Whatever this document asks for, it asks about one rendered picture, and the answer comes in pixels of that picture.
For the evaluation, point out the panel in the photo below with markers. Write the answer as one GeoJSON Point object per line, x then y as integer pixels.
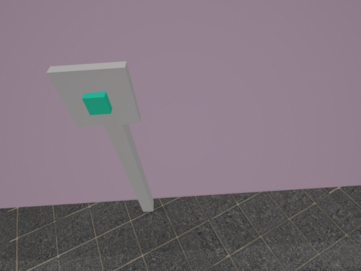
{"type": "Point", "coordinates": [72, 81]}

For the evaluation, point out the button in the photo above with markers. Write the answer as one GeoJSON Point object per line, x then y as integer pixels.
{"type": "Point", "coordinates": [97, 103]}

